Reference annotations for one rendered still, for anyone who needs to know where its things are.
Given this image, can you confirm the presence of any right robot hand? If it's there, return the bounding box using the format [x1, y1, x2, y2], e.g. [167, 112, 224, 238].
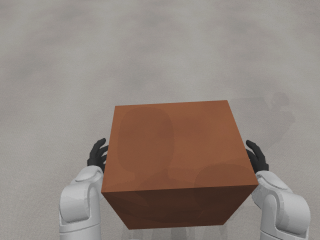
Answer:
[246, 140, 269, 174]

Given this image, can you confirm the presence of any right robot forearm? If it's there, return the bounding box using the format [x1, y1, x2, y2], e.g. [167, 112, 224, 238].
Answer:
[251, 170, 311, 240]

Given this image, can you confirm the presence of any carton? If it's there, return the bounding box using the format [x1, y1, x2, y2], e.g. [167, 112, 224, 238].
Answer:
[101, 100, 259, 230]

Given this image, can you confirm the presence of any left robot hand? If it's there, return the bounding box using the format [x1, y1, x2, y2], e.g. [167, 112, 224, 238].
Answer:
[87, 138, 109, 174]

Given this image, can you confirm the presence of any left robot forearm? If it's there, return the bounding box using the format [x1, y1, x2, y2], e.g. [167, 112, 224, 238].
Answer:
[59, 165, 104, 240]

